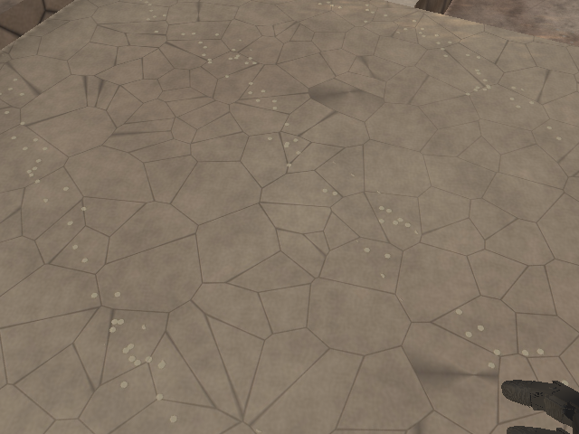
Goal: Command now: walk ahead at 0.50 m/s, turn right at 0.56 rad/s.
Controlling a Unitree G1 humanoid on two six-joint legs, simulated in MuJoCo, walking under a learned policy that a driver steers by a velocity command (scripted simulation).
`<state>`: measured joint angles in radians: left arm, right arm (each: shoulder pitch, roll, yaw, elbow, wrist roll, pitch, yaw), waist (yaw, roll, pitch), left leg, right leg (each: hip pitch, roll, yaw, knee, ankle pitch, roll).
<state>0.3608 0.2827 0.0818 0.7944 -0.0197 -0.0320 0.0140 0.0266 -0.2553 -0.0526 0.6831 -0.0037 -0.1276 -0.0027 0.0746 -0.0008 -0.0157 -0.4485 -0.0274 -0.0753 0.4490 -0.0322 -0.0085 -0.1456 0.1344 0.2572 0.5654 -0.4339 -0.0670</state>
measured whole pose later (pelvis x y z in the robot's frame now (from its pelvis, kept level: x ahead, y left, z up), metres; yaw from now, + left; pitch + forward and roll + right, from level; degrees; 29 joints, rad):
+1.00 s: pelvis +0.52 -0.05 -0.01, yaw +3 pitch +3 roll -2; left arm 0.34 0.29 0.08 0.85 -0.01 -0.04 0.02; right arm 0.08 -0.27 -0.04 0.70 0.02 -0.05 0.06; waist 0.06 0.02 0.02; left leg -0.54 0.02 0.05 0.59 -0.10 0.10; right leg 0.09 -0.04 -0.24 0.38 -0.47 0.04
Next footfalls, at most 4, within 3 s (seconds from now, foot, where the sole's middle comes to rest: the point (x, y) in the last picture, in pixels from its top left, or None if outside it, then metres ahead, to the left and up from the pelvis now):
0.48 right None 0.36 -0.18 -0.76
1.00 left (305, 353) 0.68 0.05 -0.76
1.50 right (366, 253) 1.00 -0.10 -0.76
2.00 left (262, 191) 1.21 0.21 -0.76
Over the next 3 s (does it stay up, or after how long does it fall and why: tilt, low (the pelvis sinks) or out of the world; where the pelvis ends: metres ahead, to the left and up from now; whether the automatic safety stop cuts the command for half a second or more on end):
stays up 1.62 0.07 0.01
